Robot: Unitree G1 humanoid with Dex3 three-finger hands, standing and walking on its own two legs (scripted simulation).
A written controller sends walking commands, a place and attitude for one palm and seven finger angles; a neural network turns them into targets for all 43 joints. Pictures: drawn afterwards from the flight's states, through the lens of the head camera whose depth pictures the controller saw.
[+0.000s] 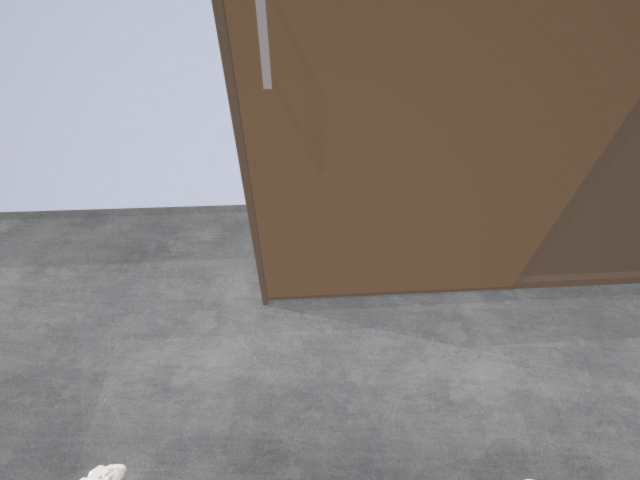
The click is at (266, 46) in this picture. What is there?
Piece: wardrobe's sliding door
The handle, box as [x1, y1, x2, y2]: [255, 0, 271, 88]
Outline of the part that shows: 255,0 263,88 271,88 265,2 264,0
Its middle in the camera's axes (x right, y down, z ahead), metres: -0.11 -0.38 +0.71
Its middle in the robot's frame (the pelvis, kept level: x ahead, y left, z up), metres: +0.81 +0.15 +0.20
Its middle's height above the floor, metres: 0.97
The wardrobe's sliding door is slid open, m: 0.00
